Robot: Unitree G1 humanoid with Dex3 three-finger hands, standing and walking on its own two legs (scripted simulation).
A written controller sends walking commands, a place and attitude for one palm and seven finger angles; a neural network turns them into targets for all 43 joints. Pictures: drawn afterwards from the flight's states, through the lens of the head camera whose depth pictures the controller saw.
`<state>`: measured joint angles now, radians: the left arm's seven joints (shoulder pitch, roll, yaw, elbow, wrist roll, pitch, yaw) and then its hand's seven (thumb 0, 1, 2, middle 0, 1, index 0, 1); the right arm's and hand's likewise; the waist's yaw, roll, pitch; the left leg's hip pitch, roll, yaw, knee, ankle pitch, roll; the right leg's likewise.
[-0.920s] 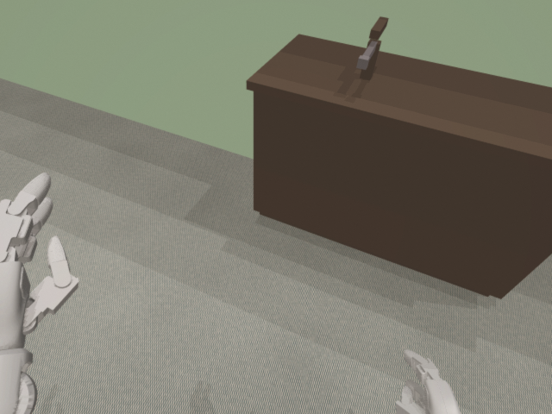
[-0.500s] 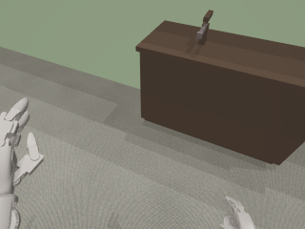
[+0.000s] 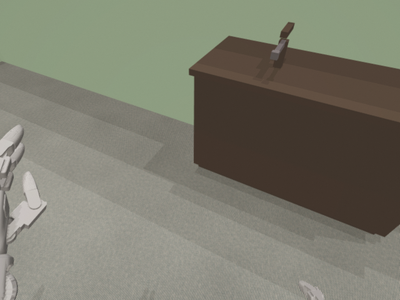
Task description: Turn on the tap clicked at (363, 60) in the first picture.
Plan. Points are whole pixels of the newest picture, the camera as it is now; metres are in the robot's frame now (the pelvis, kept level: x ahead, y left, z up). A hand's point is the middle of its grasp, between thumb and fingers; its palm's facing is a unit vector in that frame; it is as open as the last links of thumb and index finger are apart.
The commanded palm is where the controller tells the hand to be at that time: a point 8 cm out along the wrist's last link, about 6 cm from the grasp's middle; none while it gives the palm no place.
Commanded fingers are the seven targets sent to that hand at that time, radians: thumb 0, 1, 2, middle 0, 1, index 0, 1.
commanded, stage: walk to a spot facing it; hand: left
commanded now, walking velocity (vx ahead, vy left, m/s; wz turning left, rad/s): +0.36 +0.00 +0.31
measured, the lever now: (274, 55) +0.96 -0.26 +0.10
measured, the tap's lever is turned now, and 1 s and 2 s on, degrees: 0 0 0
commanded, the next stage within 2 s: turn to face it in 0.44 s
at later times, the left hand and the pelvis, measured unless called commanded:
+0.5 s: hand (50, 147) +0.29 +0.26 +0.21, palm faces +0.51 -0.75 -0.42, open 7.4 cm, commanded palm +0.24 +0.30 +0.20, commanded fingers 0.00 0.90 0.90 -0.20 -0.30 -0.20 -0.30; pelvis +0.12 +0.00 +0.01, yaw +8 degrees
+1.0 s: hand (123, 107) +0.42 +0.18 +0.20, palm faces +0.36 -0.81 -0.46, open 7.4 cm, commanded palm +0.37 +0.22 +0.20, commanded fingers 0.00 0.90 0.90 -0.20 -0.30 -0.20 -0.30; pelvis +0.20 -0.06 +0.02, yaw -1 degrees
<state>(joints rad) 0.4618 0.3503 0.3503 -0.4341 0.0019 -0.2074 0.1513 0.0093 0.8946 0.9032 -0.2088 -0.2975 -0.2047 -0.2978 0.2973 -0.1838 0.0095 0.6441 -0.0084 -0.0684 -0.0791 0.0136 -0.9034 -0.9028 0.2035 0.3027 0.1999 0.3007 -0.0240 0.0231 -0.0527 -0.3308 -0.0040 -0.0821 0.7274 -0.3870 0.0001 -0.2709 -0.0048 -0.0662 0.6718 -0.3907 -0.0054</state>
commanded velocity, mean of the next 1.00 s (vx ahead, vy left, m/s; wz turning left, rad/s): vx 0.14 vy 0.00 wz -0.19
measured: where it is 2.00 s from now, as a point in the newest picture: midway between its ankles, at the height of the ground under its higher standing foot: outside the picture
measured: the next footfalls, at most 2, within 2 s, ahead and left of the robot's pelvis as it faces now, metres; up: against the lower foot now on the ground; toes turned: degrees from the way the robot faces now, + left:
left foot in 0.26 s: +0.15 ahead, +0.15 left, +0.00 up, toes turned +15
right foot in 0.62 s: +0.28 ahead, -0.11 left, +0.00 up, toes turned +0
